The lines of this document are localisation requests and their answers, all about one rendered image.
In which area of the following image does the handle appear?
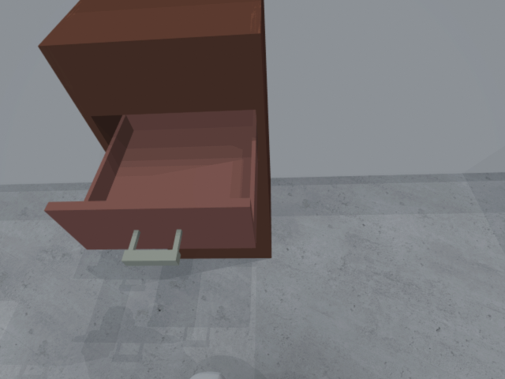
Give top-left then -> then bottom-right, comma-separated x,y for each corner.
122,229 -> 182,266

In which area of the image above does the drawer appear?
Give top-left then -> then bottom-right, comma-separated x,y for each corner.
44,110 -> 258,250

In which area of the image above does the cabinet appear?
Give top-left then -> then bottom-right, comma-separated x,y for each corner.
38,0 -> 271,259

